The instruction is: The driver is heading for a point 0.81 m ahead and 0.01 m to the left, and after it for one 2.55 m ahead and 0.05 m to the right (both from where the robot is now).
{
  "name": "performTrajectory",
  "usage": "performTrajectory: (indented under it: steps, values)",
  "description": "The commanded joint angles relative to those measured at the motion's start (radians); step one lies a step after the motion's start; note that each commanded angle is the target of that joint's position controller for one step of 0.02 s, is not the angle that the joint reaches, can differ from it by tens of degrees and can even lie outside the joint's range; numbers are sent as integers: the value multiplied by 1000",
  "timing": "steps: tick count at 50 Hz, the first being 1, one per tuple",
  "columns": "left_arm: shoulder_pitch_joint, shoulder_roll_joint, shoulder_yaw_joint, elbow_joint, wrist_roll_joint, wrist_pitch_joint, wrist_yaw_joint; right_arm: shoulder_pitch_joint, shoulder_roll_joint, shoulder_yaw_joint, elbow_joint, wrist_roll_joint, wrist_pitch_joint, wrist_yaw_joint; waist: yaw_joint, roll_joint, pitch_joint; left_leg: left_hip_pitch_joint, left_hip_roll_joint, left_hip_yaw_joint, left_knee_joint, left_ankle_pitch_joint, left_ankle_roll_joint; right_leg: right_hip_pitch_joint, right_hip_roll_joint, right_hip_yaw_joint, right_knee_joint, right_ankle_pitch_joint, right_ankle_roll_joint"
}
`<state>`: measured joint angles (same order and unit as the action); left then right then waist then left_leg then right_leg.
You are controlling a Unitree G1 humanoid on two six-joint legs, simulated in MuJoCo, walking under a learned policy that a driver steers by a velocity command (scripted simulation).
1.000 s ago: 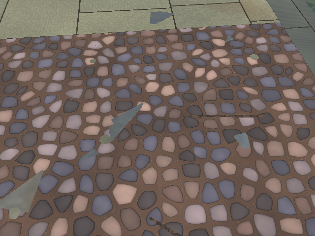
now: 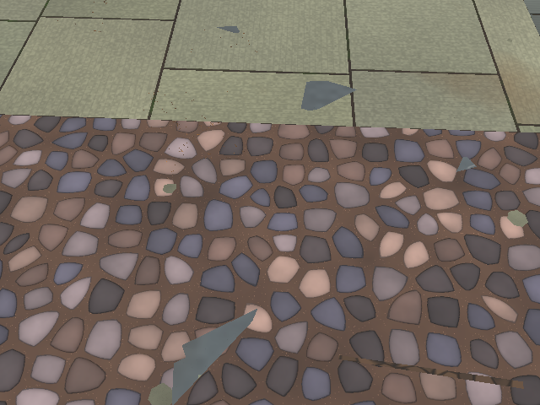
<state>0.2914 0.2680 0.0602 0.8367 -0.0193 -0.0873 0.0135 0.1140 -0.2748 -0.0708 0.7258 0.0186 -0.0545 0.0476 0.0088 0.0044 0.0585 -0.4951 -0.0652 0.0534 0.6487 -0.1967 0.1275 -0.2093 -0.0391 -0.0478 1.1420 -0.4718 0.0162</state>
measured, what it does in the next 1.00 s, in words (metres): walks ahead: right foot, then left foot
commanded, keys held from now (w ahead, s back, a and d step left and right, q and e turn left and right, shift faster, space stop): w+q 0.22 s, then w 0.62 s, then w+e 0.16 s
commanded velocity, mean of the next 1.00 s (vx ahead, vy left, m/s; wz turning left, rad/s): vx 0.50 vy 0.00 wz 0.23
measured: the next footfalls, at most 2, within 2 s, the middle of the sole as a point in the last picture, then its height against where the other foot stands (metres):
right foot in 0.42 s outside the picture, level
left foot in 0.92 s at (203, 321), level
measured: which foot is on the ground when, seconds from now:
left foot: down 0.00-0.44, up 0.46-0.90, down 0.92-1.00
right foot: up 0.00-0.40, down 0.42-0.92, up 0.94-1.00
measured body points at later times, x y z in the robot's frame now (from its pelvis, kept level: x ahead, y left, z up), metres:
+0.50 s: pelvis +0.30 -0.03 +0.01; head +0.32 -0.02 +0.46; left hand +0.43 +0.26 -0.07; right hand +0.41 -0.28 -0.11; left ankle +0.12 +0.06 -0.64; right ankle +0.39 -0.11 -0.72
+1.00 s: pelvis +0.54 +0.08 +0.01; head +0.57 +0.10 +0.46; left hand +0.49 +0.35 -0.12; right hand +0.81 -0.10 -0.05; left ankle +0.60 +0.19 -0.72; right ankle +0.43 -0.10 -0.65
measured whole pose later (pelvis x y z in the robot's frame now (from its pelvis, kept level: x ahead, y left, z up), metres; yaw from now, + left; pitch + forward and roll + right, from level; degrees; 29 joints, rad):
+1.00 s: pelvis +0.54 +0.08 +0.01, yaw +12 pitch +3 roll -1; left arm 0.39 0.29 0.04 0.86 -0.03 -0.07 0.00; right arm 0.07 -0.25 -0.04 0.64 0.00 -0.09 0.02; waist 0.06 -0.01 0.02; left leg -0.44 0.01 0.04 0.56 -0.16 0.04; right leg -0.26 0.00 0.07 0.98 -0.49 -0.02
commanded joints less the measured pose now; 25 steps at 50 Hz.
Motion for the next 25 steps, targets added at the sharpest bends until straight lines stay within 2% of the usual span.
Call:
performTrajectory:
  steps: [1,2,3,6,8,11,13,15,18,19,20,21,22,23,24,25]
  values:
    - [-94,119,13,-155,-16,-79,-10,191,-140,-42,-26,1,-18,-10,-69,-18,-193,619,313,-575,-353,75,221,-579,-33,155,188,77,-39]
    - [-97,132,23,-146,14,-70,-1,129,-100,-31,-42,2,-20,-13,-33,-24,-152,494,271,-482,-363,171,193,-509,-65,147,98,113,-32]
    - [-75,135,28,-145,24,-55,-2,101,-90,-25,-61,-8,-20,-18,-3,-6,-130,408,246,-440,-387,226,188,-448,-80,148,61,140,-23]
    - [-74,100,23,-162,37,-24,1,117,-128,-35,-65,-7,-25,-32,16,6,-104,290,214,-367,-419,364,192,-410,-76,115,-69,198,22]
    - [-149,80,15,-190,40,-18,4,145,-152,-41,-59,-2,-22,-45,-4,22,-81,250,181,-318,-420,377,168,-420,-56,96,-207,307,46]
    - [-263,53,1,-216,34,-23,-5,187,-153,-42,-50,7,-9,-56,-53,66,-77,232,128,-284,-388,285,112,-359,-3,86,-451,500,49]
    - [-309,57,-1,-223,22,-31,-18,219,-148,-37,-38,6,-5,-58,-82,88,-81,255,143,-300,-378,219,96,-321,19,76,-546,576,45]
    - [-344,71,1,-235,18,-41,-31,256,-138,-33,-20,7,-4,-59,-101,93,-74,319,180,-343,-342,188,94,-326,19,89,-596,575,25]
    - [-334,105,14,-243,18,-55,-42,265,-144,-33,-10,0,1,-61,-83,116,-65,424,234,-416,-276,229,77,-317,24,91,-649,458,-25]
    - [-293,114,20,-236,18,-59,-41,252,-147,-34,-11,-1,4,-61,-56,131,-71,439,235,-420,-242,300,66,-268,34,76,-671,424,-46]
    - [-204,135,33,-212,22,-63,-36,231,-136,-30,-19,-2,5,-60,-6,128,-112,436,196,-396,-156,435,46,-142,50,56,-710,436,-76]
    - [-65,174,47,-192,36,-66,-30,211,-102,-15,-36,-10,2,-56,61,93,-230,358,146,-349,40,436,14,89,-42,138,-673,476,-136]
    - [88,257,70,-168,48,-62,-27,313,-51,3,-46,-7,-9,-58,68,-106,-391,53,16,-241,390,171,-59,470,-245,462,-661,425,-280]
    - [159,228,69,-120,22,-50,-38,371,-51,12,-35,9,-18,-56,67,-322,-427,-189,-43,-218,611,-368,-94,585,-366,804,-800,197,-363]
    - [116,154,47,-131,1,-45,-37,288,-133,-6,-41,20,-22,-53,85,-187,-275,-296,19,-259,693,-332,-88,486,-342,763,-837,21,-320]
    - [51,123,34,-144,8,-34,-33,186,-140,-6,-65,16,-23,-50,78,-96,-164,-307,66,-212,690,-246,-86,351,-300,621,-854,38,-280]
